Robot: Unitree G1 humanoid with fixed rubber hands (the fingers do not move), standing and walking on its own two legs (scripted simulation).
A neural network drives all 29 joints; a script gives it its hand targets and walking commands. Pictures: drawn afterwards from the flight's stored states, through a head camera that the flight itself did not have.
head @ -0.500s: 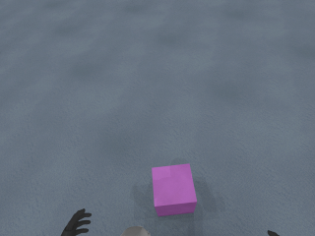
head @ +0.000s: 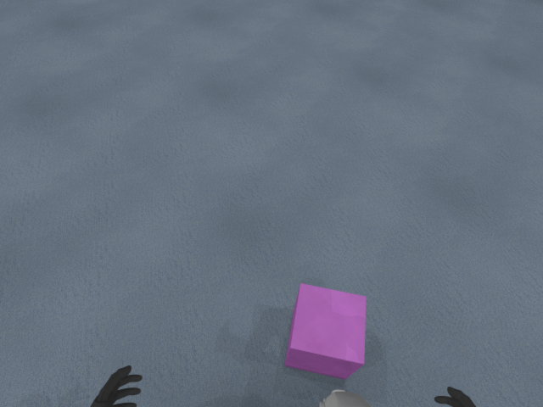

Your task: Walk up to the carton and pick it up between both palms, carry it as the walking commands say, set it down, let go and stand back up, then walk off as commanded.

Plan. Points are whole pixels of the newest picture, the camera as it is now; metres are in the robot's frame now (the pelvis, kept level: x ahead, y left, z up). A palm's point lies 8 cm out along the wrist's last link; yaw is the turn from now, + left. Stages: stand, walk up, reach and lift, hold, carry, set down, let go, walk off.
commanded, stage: stand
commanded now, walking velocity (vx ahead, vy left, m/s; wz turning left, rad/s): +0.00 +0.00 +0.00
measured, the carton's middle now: (323, 332) +0.40 -0.17 -0.65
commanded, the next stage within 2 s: none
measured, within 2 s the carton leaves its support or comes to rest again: neither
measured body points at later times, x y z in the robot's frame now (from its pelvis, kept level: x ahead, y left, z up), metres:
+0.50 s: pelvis -0.02 -0.03 +0.00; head +0.01 -0.03 +0.44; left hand +0.06 +0.24 -0.13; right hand +0.10 -0.28 -0.14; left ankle -0.05 +0.09 -0.74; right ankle +0.01 -0.14 -0.74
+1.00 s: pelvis -0.02 -0.01 +0.00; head -0.02 -0.01 +0.45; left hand -0.04 +0.23 -0.15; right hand +0.03 -0.25 -0.15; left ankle -0.05 +0.09 -0.74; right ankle +0.01 -0.14 -0.74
